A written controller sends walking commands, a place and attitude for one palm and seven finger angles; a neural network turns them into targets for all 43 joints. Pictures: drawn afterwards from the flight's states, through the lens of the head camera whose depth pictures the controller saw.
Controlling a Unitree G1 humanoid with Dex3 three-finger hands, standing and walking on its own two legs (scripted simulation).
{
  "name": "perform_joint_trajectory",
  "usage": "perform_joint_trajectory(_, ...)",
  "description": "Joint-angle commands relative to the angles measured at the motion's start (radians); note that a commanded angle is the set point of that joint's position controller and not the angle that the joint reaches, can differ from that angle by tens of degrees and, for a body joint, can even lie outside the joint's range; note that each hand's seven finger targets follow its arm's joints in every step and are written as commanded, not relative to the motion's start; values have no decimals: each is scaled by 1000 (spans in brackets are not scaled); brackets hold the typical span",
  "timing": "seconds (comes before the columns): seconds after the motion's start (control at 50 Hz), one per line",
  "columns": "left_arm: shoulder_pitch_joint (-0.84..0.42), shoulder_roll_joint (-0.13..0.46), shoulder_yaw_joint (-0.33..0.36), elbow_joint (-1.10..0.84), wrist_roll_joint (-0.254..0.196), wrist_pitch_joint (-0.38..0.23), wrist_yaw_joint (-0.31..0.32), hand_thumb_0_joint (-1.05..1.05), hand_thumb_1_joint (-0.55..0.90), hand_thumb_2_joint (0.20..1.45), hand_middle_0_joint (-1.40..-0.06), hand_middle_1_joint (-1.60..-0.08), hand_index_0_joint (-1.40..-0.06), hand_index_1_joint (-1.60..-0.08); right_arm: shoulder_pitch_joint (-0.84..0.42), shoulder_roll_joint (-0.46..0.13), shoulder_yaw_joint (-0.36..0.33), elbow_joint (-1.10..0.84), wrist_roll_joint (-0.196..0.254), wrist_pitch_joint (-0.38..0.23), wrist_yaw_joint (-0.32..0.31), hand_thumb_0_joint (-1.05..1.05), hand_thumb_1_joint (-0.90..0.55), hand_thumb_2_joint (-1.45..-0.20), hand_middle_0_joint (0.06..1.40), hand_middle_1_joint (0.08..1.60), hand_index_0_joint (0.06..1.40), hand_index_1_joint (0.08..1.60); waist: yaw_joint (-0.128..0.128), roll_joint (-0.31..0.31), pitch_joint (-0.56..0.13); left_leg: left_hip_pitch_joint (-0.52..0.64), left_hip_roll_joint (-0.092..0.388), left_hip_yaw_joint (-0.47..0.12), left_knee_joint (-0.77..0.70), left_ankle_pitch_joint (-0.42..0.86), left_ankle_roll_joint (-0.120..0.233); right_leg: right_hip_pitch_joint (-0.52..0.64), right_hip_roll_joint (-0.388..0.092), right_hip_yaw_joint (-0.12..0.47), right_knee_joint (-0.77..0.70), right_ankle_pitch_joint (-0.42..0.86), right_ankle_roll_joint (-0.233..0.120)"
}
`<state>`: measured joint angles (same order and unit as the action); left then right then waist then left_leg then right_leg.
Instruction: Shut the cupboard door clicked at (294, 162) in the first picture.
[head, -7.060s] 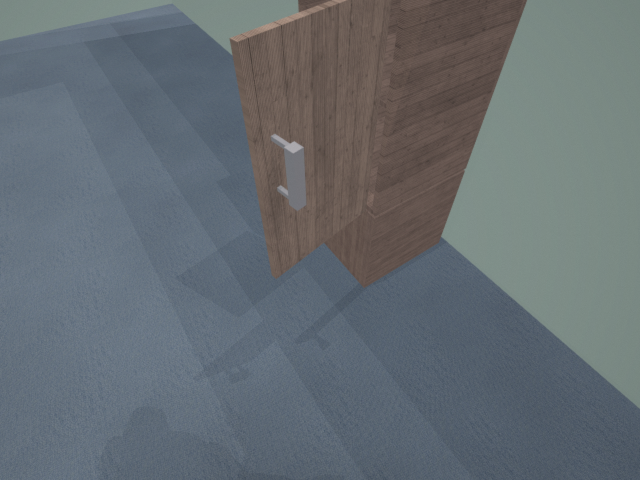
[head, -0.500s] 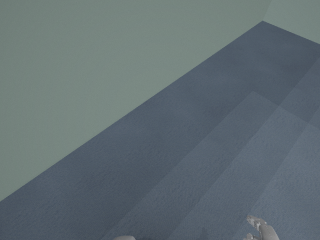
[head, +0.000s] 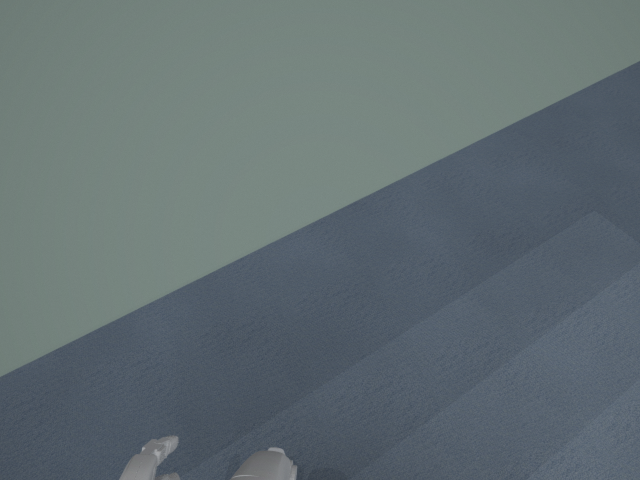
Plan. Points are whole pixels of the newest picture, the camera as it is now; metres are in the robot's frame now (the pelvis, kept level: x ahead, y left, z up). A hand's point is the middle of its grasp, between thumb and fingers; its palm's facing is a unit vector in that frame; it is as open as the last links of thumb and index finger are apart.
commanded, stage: walk to a spot facing it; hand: left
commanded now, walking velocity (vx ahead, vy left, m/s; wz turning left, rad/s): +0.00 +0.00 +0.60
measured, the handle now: out of the picture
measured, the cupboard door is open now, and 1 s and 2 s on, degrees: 100 100 100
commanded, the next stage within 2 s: none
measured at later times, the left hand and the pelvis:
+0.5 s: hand out of the picture +0.03 +0.25 -0.17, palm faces +0.33 -0.91 -0.24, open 7.4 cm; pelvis +0.01 +0.02 +0.01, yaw +18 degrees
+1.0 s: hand out of the picture +0.01 +0.16 -0.15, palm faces +0.58 -0.78 -0.24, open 7.4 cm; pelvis +0.06 -0.04 +0.01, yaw +37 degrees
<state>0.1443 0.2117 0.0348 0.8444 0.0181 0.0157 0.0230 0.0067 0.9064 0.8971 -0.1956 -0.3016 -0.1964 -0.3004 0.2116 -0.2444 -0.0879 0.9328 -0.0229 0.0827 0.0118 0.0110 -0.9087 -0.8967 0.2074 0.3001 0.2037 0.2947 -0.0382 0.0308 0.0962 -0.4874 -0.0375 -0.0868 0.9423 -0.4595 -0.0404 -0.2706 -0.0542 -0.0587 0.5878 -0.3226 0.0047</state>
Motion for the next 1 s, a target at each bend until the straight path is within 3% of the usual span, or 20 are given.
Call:
perform_joint_trajectory(0.0, -4, 152, 37, -76, -3, -22, 11, 0, 900, 900, -200, -300, -200, -300, -30, -90, -23, -85, 1, -22, 13, 0, -900, -900, 200, 300, 200, 300, 10, -275, -73, -131, 71, 69, 297, 43, -32, 108, -258, 104, -265, 405, -104)
perform_joint_trajectory(0.06, 86, 165, 43, -43, 1, -27, 13, 0, 900, 900, -200, -300, -200, -300, -87, -62, -5, -93, 10, -29, 16, 0, -900, -900, 200, 300, 200, 300, 51, -255, -105, -111, 68, 129, 90, 19, -45, 258, -255, 21, -197, 689, -101)
perform_joint_trajectory(0.14, 156, 206, 58, -10, 8, -23, 11, 0, 900, 900, -200, -300, -200, -300, -137, -40, 11, -100, 13, -37, 19, 0, -900, -900, 200, 300, 200, 300, 91, -217, -121, -9, 50, 192, -139, 12, -30, 291, -291, -1, -137, 755, -109)
perform_joint_trajectory(0.2, 134, 217, 66, -12, 7, -18, 5, 0, 900, 900, -200, -300, -200, -300, -106, -54, 10, -100, 13, -41, 17, 0, -900, -900, 200, 300, 200, 300, 69, -245, -134, 105, 35, 218, -271, 77, -8, 232, -298, -30, -83, 703, -88)
perform_joint_trajectory(0.24, 93, 209, 67, -19, -4, -13, 0, 0, 900, 900, -200, -300, -200, -300, -9, -102, -4, -81, 8, -48, 15, 0, -900, -900, 200, 300, 200, 300, 0, -166, -171, 317, 44, 183, -463, 282, 20, 101, -274, -91, 83, 577, -25)
perform_joint_trajectory(0.26, 87, 163, 60, -47, -11, -6, -6, 0, 900, 900, -200, -300, -200, -300, 72, -198, -27, -69, 1, -57, 9, 0, -900, -900, 200, 300, 200, 300, -43, 81, -234, 505, 234, -74, -504, 538, 110, -119, -173, -142, 291, 217, 45)
perform_joint_trajectory(0.28, 13, 100, 36, -94, -13, 0, -5, 0, 900, 900, -200, -300, -200, -300, 149, -290, -50, -53, 2, -57, -2, 0, -900, -900, 200, 300, 200, 300, -86, 277, -235, 542, 463, -381, -556, 919, 270, -327, -52, -85, 525, -373, 93)
perform_joint_trajectory(0.3, -24, 134, 39, -104, -5, 15, 1, 0, 900, 900, -200, -300, -200, -300, 162, -293, -48, -35, 4, -54, -9, 0, -900, -900, 200, 300, 200, 300, -79, 144, -240, 507, 487, -338, -543, 826, 312, -338, -71, 43, 608, -351, 70)
perform_joint_trajectory(0.34, -54, 129, 46, -77, -1, 20, 0, 0, 900, 900, -200, -300, -200, -300, 60, -234, -32, -70, 0, -63, -26, 0, -900, -900, 200, 300, 200, 300, -44, 144, -167, 380, 378, -288, -587, 575, 254, -352, -81, 68, 633, -210, 73)
perform_joint_trajectory(0.4, 14, 132, 51, -34, 2, 24, -13, 0, 900, 900, -200, -300, -200, -300, -31, -186, -11, -88, 2, -69, -31, 0, -900, -900, 200, 300, 200, 300, 17, 110, -133, 322, 271, -171, -602, 516, 190, -302, -56, 70, 587, -71, 78)
perform_joint_trajectory(0.6, -47, 118, 43, -67, -3, 18, -10, 0, 900, 900, -200, -300, -200, -300, -3, -200, -28, -79, -5, -56, -21, 0, -900, -900, 200, 300, 200, 300, 3, 140, -124, 285, 230, -264, -597, 428, 197, -181, 15, 52, 273, -99, 77)
perform_joint_trajectory(0.68, 44, 121, 47, -53, -13, 4, -3, 0, 900, 900, -200, -300, -200, -300, -46, -194, -36, -96, 1, -49, -21, 0, -900, -900, 200, 300, 200, 300, 44, 146, -171, 209, 188, -295, -507, 526, 168, 52, 62, 41, -7, -11, 60)
perform_joint_trajectory(0.7, 90, 140, 54, -43, -14, -5, 1, 0, 900, 900, -200, -300, -200, -300, -62, -174, -34, -106, 9, -48, -20, 0, -900, -900, 200, 300, 200, 300, 71, 97, -184, 131, 150, -281, -458, 461, 133, 183, 44, 52, -153, 89, 55)
perform_joint_trajectory(0.72, 137, 212, 69, -36, -2, -17, 9, 0, 900, 900, -200, -300, -200, -300, -58, -121, -30, -115, 20, -49, -13, 0, -900, -900, 200, 300, 200, 300, 94, -92, -207, -28, 63, -191, -321, 234, 70, 341, -125, 217, -299, 68, 18)
perform_joint_trajectory(0.74, 130, 282, 81, -41, 12, -19, 14, 0, 900, 900, -200, -300, -200, -300, -63, -71, -22, -139, 19, -51, -11, 0, -900, -900, 200, 300, 200, 300, 100, -342, -161, -168, -69, 26, -53, -132, -8, 325, -403, 467, -349, 151, -98)
perform_joint_trajectory(0.76, 104, 265, 68, -50, 4, -17, 17, 0, 900, 900, -200, -300, -200, -300, -60, -123, -31, -130, 6, -45, -7, 0, -900, -900, 200, 300, 200, 300, 78, -262, -133, -118, 1, -7, 145, -149, 4, 159, -443, 424, -334, 207, -156)
perform_joint_trajectory(0.78, 34, 203, 49, -67, 1, -21, 14, 0, 900, 900, -200, -300, -200, -300, -32, -110, -30, -108, -2, -35, 3, 0, -900, -900, 200, 300, 200, 300, 33, -167, -83, -108, 16, -15, 236, -48, 0, 95, -355, 317, -330, 196, -148)
perform_joint_trajectory(0.82, -18, 151, 38, -71, -7, -21, 12, 0, 900, 900, -200, -300, -200, -300, -14, -98, -33, -69, 2, -20, 9, 0, -900, -900, 200, 300, 200, 300, -1, -266, -72, -122, 46, 29, 303, 42, -26, 117, -250, 148, -278, 405, -98)
perform_joint_trajectory(0.86, 22, 134, 33, -62, -7, -29, 12, 0, 900, 900, -200, -300, -200, -300, -34, -88, -21, -71, 5, -21, 13, 0, -900, -900, 200, 300, 200, 300, 12, -283, -86, -125, 54, 67, 253, 66, -41, 187, -227, 59, -241, 610, -95)
perform_joint_trajectory(0.98, 171, 186, 55, -6, 3, -29, 14, 0, 900, 900, -200, -300, -200, -300, -157, -43, 10, -94, 10, -30, 17, 0, -900, -900, 200, 300, 200, 300, 87, -195, -131, -56, 51, 160, -77, 22, -38, 340, -278, 13, -154, 799, -113)
